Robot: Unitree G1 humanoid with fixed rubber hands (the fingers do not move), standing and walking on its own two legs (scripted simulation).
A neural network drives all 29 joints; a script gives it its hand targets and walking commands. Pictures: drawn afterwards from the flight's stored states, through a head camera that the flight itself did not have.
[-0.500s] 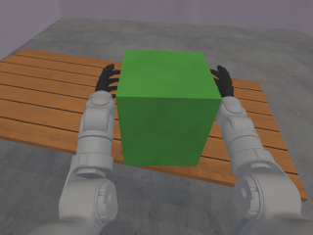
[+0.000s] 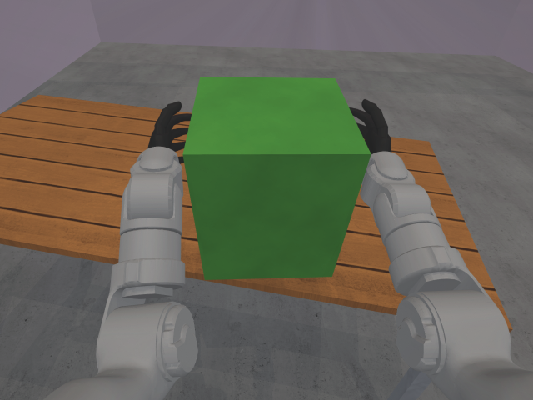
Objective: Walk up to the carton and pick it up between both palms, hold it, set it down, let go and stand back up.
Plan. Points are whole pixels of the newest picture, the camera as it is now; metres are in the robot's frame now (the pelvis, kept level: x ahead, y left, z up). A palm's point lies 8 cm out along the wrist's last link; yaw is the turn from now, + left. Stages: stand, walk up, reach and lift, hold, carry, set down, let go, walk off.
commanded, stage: reach and lift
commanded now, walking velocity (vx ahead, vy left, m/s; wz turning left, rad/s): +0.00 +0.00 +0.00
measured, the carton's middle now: (268, 180) +0.41 +0.00 +0.17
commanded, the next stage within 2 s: hold in 1.12 s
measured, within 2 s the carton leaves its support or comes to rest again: neither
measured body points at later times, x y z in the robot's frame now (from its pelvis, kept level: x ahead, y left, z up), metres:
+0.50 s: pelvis +0.00 +0.00 +0.00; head -0.06 +0.03 +0.44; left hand +0.40 +0.15 +0.25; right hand +0.40 -0.15 +0.26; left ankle +0.03 +0.10 -0.75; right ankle +0.03 -0.10 -0.75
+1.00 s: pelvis +0.01 +0.00 +0.00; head -0.07 +0.03 +0.44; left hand +0.40 +0.15 +0.27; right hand +0.40 -0.15 +0.28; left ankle +0.03 +0.10 -0.75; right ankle +0.03 -0.10 -0.75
